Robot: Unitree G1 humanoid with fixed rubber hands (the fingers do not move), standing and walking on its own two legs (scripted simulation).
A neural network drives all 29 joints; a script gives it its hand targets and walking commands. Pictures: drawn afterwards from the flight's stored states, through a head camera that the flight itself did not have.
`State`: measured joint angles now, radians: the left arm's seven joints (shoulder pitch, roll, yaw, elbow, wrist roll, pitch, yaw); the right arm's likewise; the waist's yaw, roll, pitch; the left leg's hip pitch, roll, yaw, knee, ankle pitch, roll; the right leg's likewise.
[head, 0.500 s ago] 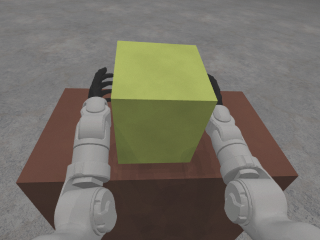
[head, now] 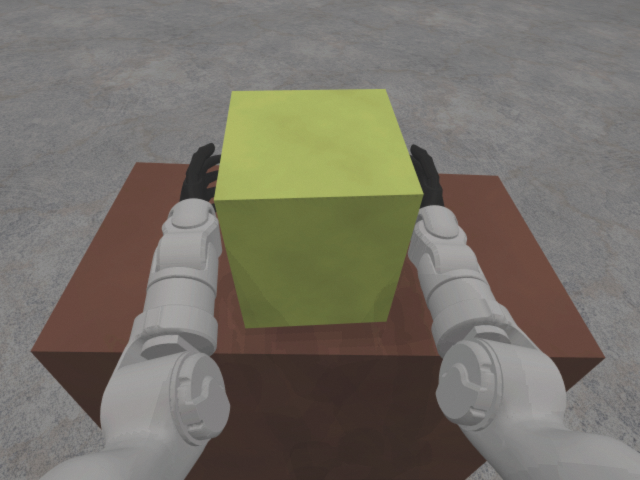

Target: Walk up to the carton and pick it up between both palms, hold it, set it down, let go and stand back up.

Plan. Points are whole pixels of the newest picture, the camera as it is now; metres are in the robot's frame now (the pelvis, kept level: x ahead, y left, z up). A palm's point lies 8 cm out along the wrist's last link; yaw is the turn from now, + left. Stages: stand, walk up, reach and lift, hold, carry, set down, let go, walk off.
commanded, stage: set down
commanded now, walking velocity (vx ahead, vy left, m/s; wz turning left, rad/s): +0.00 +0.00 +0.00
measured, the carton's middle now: (313, 212) +0.43 +0.01 +0.14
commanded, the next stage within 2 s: none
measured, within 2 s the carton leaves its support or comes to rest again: rests again in 1.78 s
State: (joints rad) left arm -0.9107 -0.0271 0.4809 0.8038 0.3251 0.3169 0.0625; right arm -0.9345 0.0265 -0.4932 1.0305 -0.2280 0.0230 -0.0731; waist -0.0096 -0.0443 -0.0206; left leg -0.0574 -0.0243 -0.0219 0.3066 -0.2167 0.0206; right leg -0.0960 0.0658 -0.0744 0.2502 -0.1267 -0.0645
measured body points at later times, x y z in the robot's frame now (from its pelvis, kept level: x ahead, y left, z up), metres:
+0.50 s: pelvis +0.02 +0.01 +0.00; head +0.02 +0.03 +0.45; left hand +0.45 +0.16 +0.13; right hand +0.45 -0.14 +0.13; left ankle -0.03 +0.10 -0.75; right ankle +0.01 -0.07 -0.75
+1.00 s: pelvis +0.02 +0.01 +0.00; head +0.04 +0.03 +0.45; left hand +0.45 +0.16 +0.11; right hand +0.45 -0.13 +0.12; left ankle -0.03 +0.10 -0.75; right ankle +0.01 -0.07 -0.75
